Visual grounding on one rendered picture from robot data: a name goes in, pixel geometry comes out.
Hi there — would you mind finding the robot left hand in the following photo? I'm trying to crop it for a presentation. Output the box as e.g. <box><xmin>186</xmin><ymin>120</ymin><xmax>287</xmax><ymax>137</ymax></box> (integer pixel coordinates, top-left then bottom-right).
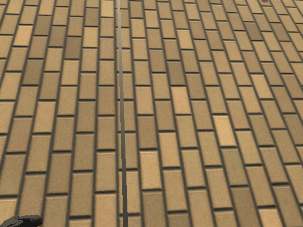
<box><xmin>0</xmin><ymin>215</ymin><xmax>44</xmax><ymax>227</ymax></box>

